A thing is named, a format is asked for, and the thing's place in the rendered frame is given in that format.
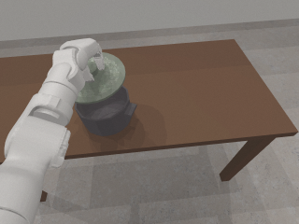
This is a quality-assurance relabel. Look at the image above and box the robot left hand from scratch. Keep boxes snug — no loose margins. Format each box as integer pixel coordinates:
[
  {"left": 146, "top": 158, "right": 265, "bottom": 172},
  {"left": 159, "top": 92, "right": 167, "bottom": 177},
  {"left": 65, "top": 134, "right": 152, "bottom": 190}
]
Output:
[{"left": 60, "top": 38, "right": 105, "bottom": 83}]

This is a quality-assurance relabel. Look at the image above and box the robot left upper arm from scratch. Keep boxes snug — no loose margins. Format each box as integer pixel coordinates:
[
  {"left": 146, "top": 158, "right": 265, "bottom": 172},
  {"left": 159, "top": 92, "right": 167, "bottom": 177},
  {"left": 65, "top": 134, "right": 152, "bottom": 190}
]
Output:
[{"left": 0, "top": 115, "right": 71, "bottom": 224}]

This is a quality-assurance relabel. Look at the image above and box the lid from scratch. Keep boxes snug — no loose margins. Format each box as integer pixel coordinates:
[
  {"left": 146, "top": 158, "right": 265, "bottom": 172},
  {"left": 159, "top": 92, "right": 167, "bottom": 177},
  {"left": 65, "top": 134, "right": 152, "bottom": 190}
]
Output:
[{"left": 75, "top": 52, "right": 126, "bottom": 105}]

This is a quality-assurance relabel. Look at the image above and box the knob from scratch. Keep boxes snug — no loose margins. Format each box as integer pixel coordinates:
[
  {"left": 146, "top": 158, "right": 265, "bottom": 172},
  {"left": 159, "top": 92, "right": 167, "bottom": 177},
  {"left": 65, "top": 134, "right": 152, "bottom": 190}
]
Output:
[{"left": 87, "top": 62, "right": 99, "bottom": 77}]

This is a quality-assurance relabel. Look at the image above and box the table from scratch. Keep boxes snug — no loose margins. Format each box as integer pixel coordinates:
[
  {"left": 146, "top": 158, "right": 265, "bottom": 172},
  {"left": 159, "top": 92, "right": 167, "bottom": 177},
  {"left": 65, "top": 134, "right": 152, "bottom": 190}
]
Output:
[{"left": 0, "top": 39, "right": 298, "bottom": 202}]

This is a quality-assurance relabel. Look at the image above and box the pot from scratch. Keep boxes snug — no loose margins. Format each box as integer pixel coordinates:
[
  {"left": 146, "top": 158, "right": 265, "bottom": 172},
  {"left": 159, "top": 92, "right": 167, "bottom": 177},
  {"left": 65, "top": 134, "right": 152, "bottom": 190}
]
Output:
[{"left": 75, "top": 85, "right": 137, "bottom": 136}]

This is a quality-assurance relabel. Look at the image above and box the robot left forearm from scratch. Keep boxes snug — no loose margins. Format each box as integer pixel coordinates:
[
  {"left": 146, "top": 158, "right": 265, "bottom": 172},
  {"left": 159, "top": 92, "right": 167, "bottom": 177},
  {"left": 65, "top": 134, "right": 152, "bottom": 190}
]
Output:
[{"left": 4, "top": 44, "right": 88, "bottom": 158}]

